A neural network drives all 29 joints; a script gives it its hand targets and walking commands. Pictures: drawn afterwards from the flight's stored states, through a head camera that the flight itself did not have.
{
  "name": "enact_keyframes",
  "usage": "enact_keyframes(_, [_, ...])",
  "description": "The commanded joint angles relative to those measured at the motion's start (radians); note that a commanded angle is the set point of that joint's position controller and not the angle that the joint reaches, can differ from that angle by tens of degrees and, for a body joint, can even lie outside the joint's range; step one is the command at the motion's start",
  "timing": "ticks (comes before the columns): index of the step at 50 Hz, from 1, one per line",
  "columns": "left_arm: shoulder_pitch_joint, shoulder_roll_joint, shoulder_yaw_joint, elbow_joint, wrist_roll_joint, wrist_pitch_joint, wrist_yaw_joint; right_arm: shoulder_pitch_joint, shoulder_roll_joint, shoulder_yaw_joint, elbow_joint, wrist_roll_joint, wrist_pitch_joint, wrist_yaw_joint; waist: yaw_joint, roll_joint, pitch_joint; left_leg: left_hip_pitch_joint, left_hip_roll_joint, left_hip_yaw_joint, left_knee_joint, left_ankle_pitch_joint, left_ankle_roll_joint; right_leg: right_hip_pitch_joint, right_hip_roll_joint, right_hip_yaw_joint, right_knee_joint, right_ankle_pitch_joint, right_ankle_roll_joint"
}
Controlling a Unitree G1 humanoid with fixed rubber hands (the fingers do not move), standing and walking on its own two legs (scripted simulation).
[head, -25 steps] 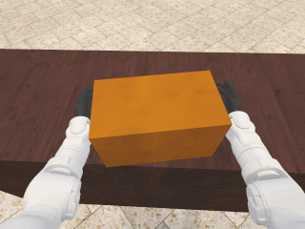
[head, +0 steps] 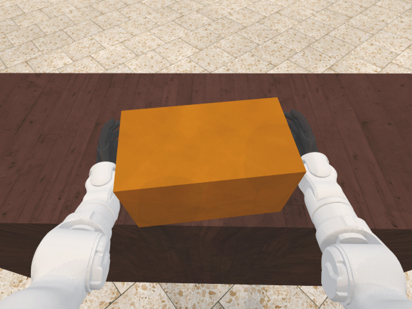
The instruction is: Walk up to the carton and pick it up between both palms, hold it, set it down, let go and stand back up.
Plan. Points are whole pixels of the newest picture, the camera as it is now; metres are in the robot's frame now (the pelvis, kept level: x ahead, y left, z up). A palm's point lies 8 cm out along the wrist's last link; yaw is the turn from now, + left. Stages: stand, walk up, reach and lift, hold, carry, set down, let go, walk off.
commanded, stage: reach and lift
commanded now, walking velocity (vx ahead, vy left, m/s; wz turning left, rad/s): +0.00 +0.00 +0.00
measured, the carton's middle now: (205, 164) +0.40 +0.00 +0.04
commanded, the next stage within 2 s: none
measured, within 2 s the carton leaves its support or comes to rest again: leaves its support in 0.06 s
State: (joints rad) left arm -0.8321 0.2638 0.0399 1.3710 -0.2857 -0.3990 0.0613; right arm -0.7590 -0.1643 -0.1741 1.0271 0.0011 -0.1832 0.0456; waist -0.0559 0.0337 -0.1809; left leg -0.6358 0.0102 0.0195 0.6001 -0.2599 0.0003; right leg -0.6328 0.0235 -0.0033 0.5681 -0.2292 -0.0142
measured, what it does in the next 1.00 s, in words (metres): stands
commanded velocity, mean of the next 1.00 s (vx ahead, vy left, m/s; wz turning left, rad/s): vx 0.00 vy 0.00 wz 0.00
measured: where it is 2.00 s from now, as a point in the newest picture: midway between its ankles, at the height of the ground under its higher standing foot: outside the picture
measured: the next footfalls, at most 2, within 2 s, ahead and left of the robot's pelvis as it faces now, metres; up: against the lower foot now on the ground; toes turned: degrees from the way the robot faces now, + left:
none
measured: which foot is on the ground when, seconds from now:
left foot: down 0.00-1.00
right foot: down 0.00-1.00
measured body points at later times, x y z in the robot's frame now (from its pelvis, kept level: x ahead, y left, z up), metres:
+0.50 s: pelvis -0.01 +0.00 +0.00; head +0.05 -0.01 +0.45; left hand +0.43 +0.20 +0.06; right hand +0.41 -0.20 +0.07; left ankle +0.01 +0.11 -0.72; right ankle +0.01 -0.11 -0.72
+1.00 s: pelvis -0.01 +0.00 +0.00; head +0.01 -0.01 +0.45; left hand +0.43 +0.20 +0.11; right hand +0.39 -0.20 +0.08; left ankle +0.01 +0.11 -0.72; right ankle +0.01 -0.11 -0.72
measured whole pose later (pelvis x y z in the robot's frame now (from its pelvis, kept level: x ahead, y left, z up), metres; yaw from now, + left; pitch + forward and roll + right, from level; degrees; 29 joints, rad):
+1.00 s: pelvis -0.01 +0.00 +0.00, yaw +0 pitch +16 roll -1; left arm -0.83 0.32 -0.13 1.15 -0.29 -0.12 0.10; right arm -0.62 -0.16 -0.11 0.81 0.11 -0.01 -0.04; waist -0.02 0.03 -0.25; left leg -0.64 0.01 0.02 0.60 -0.24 0.00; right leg -0.63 0.02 0.00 0.57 -0.21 -0.01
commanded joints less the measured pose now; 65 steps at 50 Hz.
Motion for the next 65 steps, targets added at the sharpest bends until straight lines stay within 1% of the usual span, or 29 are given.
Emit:
enact_keyframes(1, [-0.913,-0.613,-0.223,-0.412,0.133,-0.089,-0.141,-0.734,0.670,0.299,-0.281,-0.001,-0.152,0.075,0.003,0.064,-0.919,0.089,-0.047,-0.040,-0.084,0.414,-0.040,0.692,-0.045,0.004,0.064,0.807,0.059])
enact_keyframes(5, [-0.890,-0.588,-0.175,-0.290,0.180,-0.074,-0.166,-0.704,0.693,0.316,-0.232,-0.044,-0.139,0.058,-0.003,0.015,-0.833,0.056,-0.062,-0.028,-0.106,0.316,-0.012,0.709,-0.065,0.034,0.034,0.788,0.068])
enact_keyframes(7, [-0.985,-0.600,-0.212,-0.340,0.141,-0.084,-0.160,-0.753,0.682,0.283,-0.231,-0.051,-0.140,0.062,-0.027,0.044,-0.871,0.066,-0.052,-0.033,-0.116,0.307,-0.021,0.688,-0.055,0.016,0.035,0.719,0.057])
enact_keyframes(12, [-0.932,-0.635,-0.251,-0.363,0.113,-0.080,-0.158,-0.734,0.723,0.355,-0.304,-0.038,-0.146,0.063,0.010,0.030,-0.889,0.113,-0.055,-0.030,-0.099,0.360,-0.032,0.660,-0.047,0.018,0.018,0.715,0.048])
enact_keyframes(15, [-0.936,-0.641,-0.284,-0.395,0.103,-0.081,-0.149,-0.697,0.728,0.374,-0.257,-0.032,-0.144,0.056,0.008,0.043,-0.912,0.109,-0.055,-0.035,-0.098,0.388,-0.033,0.653,-0.041,0.019,0.020,0.736,0.046])
enact_keyframes(21, [-0.961,-0.688,-0.342,-0.481,0.077,-0.062,-0.147,-0.739,0.746,0.412,-0.359,-0.004,-0.134,0.057,-0.003,0.061,-0.926,0.155,-0.047,-0.050,-0.100,0.376,-0.029,0.641,-0.033,0.033,0.014,0.695,0.040])
enact_keyframes(22, [-0.887,-0.685,-0.330,-0.452,0.074,-0.060,-0.152,-0.714,0.750,0.443,-0.391,0.004,-0.130,0.054,0.032,0.044,-0.926,0.130,-0.059,-0.037,-0.094,0.400,-0.025,0.671,-0.037,0.045,0.011,0.727,0.042])
enact_keyframes(24, [-0.941,-0.682,-0.356,-0.460,0.056,-0.053,-0.150,-0.750,0.749,0.433,-0.379,-0.002,-0.119,0.049,-0.004,0.041,-0.926,0.112,-0.058,-0.051,-0.099,0.365,-0.021,0.641,-0.032,0.046,0.020,0.699,0.045])
enact_keyframes(25, [-0.884,-0.688,-0.347,-0.484,0.050,-0.059,-0.154,-0.698,0.759,0.452,-0.396,0.011,-0.119,0.049,0.021,0.022,-0.933,0.124,-0.063,-0.046,-0.095,0.391,-0.022,0.665,-0.029,0.047,0.017,0.716,0.045])
enact_keyframes(26, [-0.994,-0.686,-0.375,-0.471,0.047,-0.049,-0.151,-0.783,0.743,0.440,-0.398,0.002,-0.115,0.053,0.003,0.064,-0.918,0.107,-0.064,-0.039,-0.089,0.361,-0.028,0.636,-0.032,0.046,0.018,0.647,0.034])
enact_keyframes(31, [-0.920,-0.743,-0.420,-0.532,0.003,-0.019,-0.140,-0.784,0.757,0.497,-0.495,0.047,-0.092,0.059,0.022,0.043,-0.985,0.182,-0.048,-0.059,-0.069,0.440,-0.033,0.581,-0.009,0.041,0.002,0.634,0.029])
enact_keyframes(32, [-0.878,-0.740,-0.425,-0.542,0.003,-0.008,-0.140,-0.736,0.763,0.506,-0.501,0.049,-0.084,0.058,0.036,0.049,-0.977,0.168,-0.054,-0.059,-0.065,0.459,-0.036,0.606,-0.015,0.044,0.000,0.666,0.026])
enact_keyframes(34, [-0.913,-0.765,-0.441,-0.578,-0.009,0.009,-0.138,-0.807,0.743,0.484,-0.547,0.050,-0.082,0.060,0.006,0.057,-0.976,0.168,-0.048,-0.069,-0.067,0.445,-0.040,0.599,-0.006,0.050,0.004,0.627,0.023])
enact_keyframes(36, [-0.899,-0.759,-0.413,-0.562,-0.021,0.036,-0.136,-0.832,0.758,0.519,-0.566,0.041,-0.053,0.059,0.033,0.021,-0.948,0.118,-0.060,-0.060,-0.067,0.396,-0.018,0.603,-0.017,0.059,0.002,0.607,0.040])
enact_keyframes(40, [-0.865,-0.795,-0.435,-0.698,-0.041,0.073,-0.136,-0.814,0.761,0.548,-0.674,0.081,-0.021,0.058,0.038,0.013,-0.975,0.175,-0.048,-0.076,-0.071,0.471,-0.027,0.653,-0.005,0.058,0.002,0.676,0.033])
enact_keyframes(44, [-0.797,-0.794,-0.441,-0.719,-0.048,0.138,-0.139,-0.801,0.740,0.559,-0.749,0.095,0.023,0.055,0.033,0.003,-0.998,0.173,-0.056,-0.074,-0.075,0.474,-0.019,0.659,-0.008,0.059,0.000,0.704,0.039])
enact_keyframes(46, [-0.797,-0.819,-0.438,-0.664,-0.043,0.179,-0.147,-0.874,0.724,0.524,-0.805,0.092,0.047,0.058,0.025,0.005,-0.952,0.159,-0.047,-0.083,-0.088,0.444,-0.016,0.649,-0.005,0.065,-0.019,0.614,0.031])
enact_keyframes(48, [-0.792,-0.805,-0.428,-0.737,-0.056,0.196,-0.151,-0.852,0.739,0.542,-0.825,0.108,0.072,0.061,0.034,-0.019,-0.977,0.166,-0.051,-0.075,-0.089,0.427,-0.004,0.677,-0.011,0.073,-0.024,0.656,0.031])
enact_keyframes(49, [-0.951,-0.786,-0.450,-0.740,-0.059,0.215,-0.150,-0.890,0.723,0.512,-0.764,0.092,0.097,0.059,0.003,0.044,-0.941,0.176,-0.045,-0.085,-0.105,0.381,-0.021,0.618,-0.014,0.061,-0.032,0.544,0.031])
enact_keyframes(50, [-0.808,-0.816,-0.444,-0.763,-0.050,0.220,-0.145,-0.840,0.734,0.530,-0.839,0.109,0.089,0.068,0.030,0.014,-1.002,0.224,-0.044,-0.080,-0.093,0.442,-0.016,0.627,-0.004,0.057,-0.030,0.621,0.029])
enact_keyframes(51, [-0.854,-0.815,-0.445,-0.783,-0.074,0.227,-0.145,-0.856,0.744,0.548,-0.845,0.122,0.102,0.067,0.046,0.021,-1.001,0.212,-0.054,-0.074,-0.093,0.438,-0.014,0.656,-0.013,0.068,-0.032,0.624,0.026])
enact_keyframes(54, [-0.880,-0.797,-0.429,-0.779,-0.065,0.283,-0.146,-0.882,0.723,0.512,-0.840,0.118,0.155,0.067,0.025,0.008,-0.935,0.194,-0.047,-0.079,-0.123,0.377,-0.009,0.646,-0.016,0.064,-0.049,0.558,0.031])
enact_keyframes(56, [-0.782,-0.767,-0.374,-0.765,-0.064,0.301,-0.156,-0.866,0.735,0.533,-0.897,0.126,0.177,0.075,0.072,-0.062,-0.919,0.149,-0.055,-0.063,-0.140,0.342,0.015,0.706,-0.026,0.082,-0.056,0.578,0.036])
enact_keyframes(58, [-0.693,-0.794,-0.384,-0.805,-0.062,0.335,-0.147,-0.839,0.710,0.523,-0.949,0.138,0.197,0.067,0.068,-0.049,-0.940,0.163,-0.057,-0.064,-0.155,0.354,0.007,0.727,-0.024,0.069,-0.059,0.589,0.039])
enact_keyframes(60, [-0.831,-0.796,-0.398,-0.879,-0.089,0.369,-0.151,-0.916,0.736,0.542,-0.962,0.158,0.237,0.054,0.035,-0.054,-0.959,0.186,-0.059,-0.069,-0.155,0.356,0.018,0.734,-0.024,0.076,-0.056,0.592,0.049])
enact_keyframes(61, [-0.819,-0.807,-0.392,-0.962,-0.086,0.374,-0.139,-0.880,0.750,0.543,-0.981,0.173,0.243,0.053,0.054,-0.035,-0.959,0.202,-0.054,-0.064,-0.166,0.367,0.007,0.762,-0.020,0.072,-0.068,0.574,0.044])
enact_keyframes(62, [-0.844,-0.794,-0.378,-0.951,-0.075,0.392,-0.140,-0.885,0.719,0.511,-0.956,0.163,0.261,0.054,0.040,-0.019,-0.921,0.215,-0.055,-0.072,-0.167,0.328,0.008,0.731,-0.031,0.076,-0.080,0.536,0.042])
enact_keyframes(63, [-0.770,-0.771,-0.354,-0.924,-0.057,0.420,-0.136,-0.841,0.703,0.514,-0.910,0.169,0.285,0.054,0.063,-0.020,-0.857,0.239,-0.053,-0.070,-0.174,0.345,0.005,0.699,-0.026,0.075,-0.091,0.528,0.042])
enact_keyframes(65, [-0.759,-0.779,-0.351,-0.957,-0.048,0.463,-0.134,-0.909,0.697,0.520,-1.002,0.193,0.295,0.058,0.081,-0.018,-0.933,0.257,-0.046,-0.071,-0.180,0.351,0.010,0.730,-0.020,0.074,-0.099,0.499,0.033])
